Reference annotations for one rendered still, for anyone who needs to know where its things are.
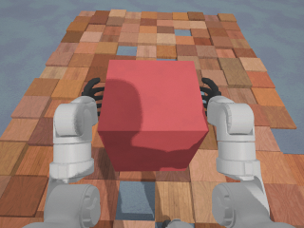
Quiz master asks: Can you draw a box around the right robot shin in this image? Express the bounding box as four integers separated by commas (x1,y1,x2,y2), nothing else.
168,218,181,225

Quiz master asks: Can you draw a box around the robot left forearm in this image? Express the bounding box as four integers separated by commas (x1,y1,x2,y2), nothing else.
44,96,98,220

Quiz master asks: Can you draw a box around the robot right upper arm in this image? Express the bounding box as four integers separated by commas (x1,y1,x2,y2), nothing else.
212,182,295,228

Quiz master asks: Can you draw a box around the robot right forearm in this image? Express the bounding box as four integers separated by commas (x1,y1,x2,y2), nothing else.
207,95,270,216

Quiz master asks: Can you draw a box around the right robot hand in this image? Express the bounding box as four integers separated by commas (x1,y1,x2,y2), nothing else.
199,77,221,117

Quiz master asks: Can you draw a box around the robot left upper arm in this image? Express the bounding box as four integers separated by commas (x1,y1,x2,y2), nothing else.
22,183,101,228

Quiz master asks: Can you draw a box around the left robot hand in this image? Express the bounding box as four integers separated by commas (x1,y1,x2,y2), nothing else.
81,77,105,117

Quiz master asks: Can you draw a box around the carton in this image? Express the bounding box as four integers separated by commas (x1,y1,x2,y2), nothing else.
97,60,209,172

